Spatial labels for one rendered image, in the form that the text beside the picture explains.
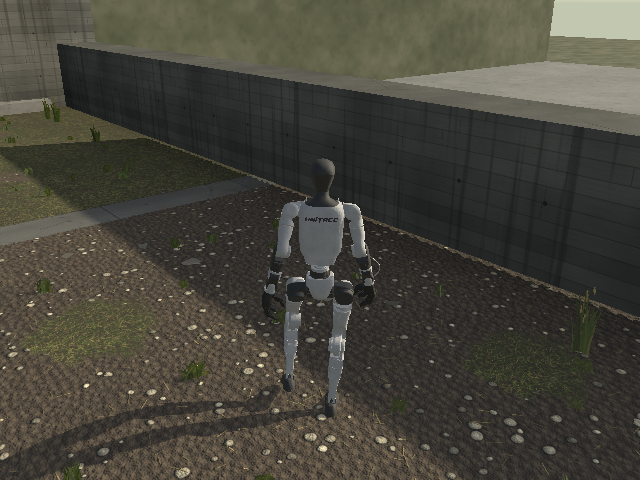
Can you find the right robot upper arm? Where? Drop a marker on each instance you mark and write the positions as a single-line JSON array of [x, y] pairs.
[[352, 212]]

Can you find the robot right hand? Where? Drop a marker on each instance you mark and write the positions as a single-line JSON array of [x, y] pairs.
[[367, 290]]

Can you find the robot head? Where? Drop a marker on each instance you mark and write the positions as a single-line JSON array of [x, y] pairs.
[[322, 174]]

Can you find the robot left shin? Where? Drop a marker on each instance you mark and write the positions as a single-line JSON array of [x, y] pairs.
[[290, 346]]

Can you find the robot left hand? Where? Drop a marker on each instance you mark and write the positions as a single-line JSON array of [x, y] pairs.
[[267, 305]]

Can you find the left robot upper arm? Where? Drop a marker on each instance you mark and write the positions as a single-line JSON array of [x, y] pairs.
[[289, 211]]

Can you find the right robot forearm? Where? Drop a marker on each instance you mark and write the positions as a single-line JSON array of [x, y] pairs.
[[365, 268]]

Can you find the left robot forearm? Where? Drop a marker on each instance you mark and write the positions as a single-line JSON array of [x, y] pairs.
[[274, 273]]

